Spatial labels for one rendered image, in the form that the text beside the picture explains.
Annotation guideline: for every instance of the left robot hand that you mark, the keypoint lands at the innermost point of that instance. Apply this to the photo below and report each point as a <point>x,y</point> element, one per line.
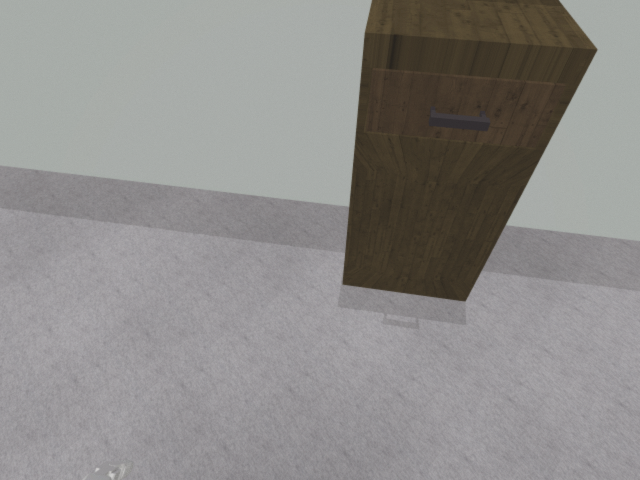
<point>111,470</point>

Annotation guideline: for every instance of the handle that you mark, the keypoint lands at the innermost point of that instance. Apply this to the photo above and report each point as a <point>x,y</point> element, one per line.
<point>459,121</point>

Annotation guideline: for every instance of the drawer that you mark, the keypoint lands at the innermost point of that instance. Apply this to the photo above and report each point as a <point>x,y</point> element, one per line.
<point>519,110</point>

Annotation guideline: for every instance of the cabinet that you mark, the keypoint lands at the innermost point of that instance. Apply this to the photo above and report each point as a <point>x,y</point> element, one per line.
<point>425,213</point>

